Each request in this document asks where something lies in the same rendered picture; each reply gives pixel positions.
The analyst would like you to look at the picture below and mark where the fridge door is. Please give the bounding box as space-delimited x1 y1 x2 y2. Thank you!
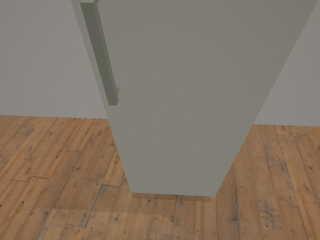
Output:
71 0 318 197

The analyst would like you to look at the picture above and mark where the handle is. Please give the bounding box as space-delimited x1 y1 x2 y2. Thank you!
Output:
80 0 119 106

